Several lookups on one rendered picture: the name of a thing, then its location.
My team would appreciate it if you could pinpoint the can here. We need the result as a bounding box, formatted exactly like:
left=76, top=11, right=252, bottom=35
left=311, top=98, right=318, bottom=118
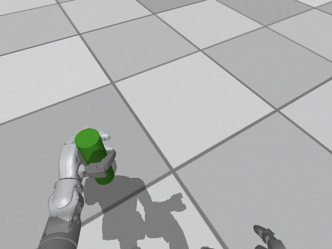
left=74, top=129, right=114, bottom=185

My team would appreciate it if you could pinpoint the right robot hand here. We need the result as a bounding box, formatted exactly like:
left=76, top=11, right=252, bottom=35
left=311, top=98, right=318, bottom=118
left=254, top=225, right=286, bottom=249

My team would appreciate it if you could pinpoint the left robot arm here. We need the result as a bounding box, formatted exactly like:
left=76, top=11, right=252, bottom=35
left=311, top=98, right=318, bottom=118
left=38, top=178, right=84, bottom=249

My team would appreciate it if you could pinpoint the left robot hand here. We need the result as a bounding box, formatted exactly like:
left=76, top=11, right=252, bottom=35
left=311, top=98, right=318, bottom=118
left=58, top=126, right=116, bottom=182

